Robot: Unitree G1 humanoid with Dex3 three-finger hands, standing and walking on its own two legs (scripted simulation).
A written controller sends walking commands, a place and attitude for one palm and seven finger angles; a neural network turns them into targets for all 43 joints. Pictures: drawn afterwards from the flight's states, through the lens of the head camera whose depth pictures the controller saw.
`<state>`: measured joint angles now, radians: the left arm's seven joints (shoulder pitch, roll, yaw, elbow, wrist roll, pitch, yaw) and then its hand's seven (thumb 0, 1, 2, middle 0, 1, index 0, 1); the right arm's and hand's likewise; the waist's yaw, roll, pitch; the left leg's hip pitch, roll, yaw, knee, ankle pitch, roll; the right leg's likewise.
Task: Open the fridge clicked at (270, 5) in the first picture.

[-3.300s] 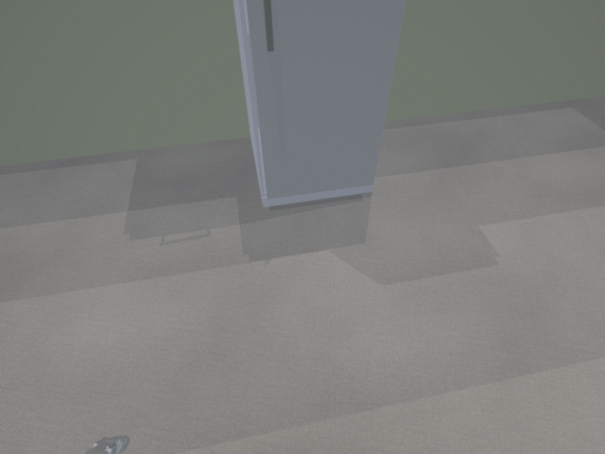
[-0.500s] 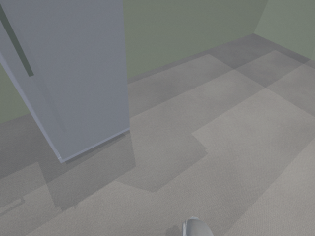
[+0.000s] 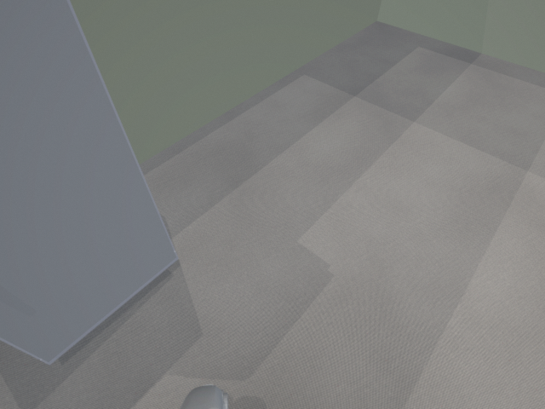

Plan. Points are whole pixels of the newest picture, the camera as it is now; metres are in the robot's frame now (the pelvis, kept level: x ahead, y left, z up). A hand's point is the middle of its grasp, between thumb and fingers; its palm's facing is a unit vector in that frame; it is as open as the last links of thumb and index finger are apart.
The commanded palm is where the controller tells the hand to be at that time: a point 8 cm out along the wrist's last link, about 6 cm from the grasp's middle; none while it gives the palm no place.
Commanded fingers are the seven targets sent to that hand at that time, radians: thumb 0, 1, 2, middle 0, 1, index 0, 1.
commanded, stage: turn to face it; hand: left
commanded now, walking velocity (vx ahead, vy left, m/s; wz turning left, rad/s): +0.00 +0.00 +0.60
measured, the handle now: out of the picture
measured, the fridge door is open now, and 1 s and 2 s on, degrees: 0 0 0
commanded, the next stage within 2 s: take the last steps up to it in 1.32 s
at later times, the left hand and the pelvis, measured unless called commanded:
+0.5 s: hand out of the picture +0.07 +0.27 -0.17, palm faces +0.31 -0.92 -0.25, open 7.4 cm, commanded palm none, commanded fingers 0.00 0.90 0.90 -0.20 -0.30 -0.20 -0.30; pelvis +0.06 +0.05 +0.00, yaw +16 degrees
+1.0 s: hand out of the picture +0.03 +0.18 -0.14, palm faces +0.56 -0.78 -0.28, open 7.4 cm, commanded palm none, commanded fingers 0.00 0.90 0.90 -0.20 -0.30 -0.20 -0.30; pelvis +0.07 -0.02 +0.01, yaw +35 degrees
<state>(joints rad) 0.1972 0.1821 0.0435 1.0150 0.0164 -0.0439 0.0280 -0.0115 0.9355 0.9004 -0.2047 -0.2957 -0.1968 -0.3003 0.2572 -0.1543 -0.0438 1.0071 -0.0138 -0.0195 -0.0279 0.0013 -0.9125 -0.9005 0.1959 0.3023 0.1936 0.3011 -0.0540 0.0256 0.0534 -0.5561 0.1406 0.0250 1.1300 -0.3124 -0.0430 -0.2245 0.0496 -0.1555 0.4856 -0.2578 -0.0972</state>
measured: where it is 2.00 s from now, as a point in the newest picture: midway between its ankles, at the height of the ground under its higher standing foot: outside the picture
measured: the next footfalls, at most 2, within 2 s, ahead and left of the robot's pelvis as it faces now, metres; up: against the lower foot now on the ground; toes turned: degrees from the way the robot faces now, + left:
left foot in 0.20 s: +0.15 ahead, +0.15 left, +0.00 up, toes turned +16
right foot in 0.72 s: +0.15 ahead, -0.10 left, +0.00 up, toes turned +23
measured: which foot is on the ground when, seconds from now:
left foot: up 0.00-0.18, down 0.20-0.72, up 0.74-1.00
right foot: down 0.00-0.22, up 0.24-0.70, down 0.72-1.00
